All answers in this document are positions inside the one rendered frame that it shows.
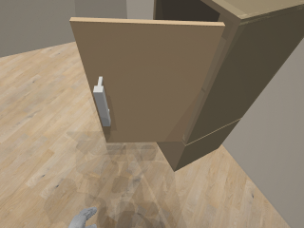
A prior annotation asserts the robot left hand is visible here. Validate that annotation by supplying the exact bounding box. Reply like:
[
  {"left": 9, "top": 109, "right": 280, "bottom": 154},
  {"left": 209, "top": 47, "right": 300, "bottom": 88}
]
[{"left": 67, "top": 206, "right": 97, "bottom": 228}]

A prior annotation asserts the cupboard door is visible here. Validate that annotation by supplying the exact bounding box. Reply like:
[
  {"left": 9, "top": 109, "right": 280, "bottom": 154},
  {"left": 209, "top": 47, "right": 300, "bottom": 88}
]
[{"left": 69, "top": 17, "right": 225, "bottom": 143}]

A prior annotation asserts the handle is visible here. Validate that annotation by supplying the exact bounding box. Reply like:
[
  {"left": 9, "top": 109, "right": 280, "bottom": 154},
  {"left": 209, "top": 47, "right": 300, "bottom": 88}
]
[{"left": 93, "top": 76, "right": 111, "bottom": 126}]

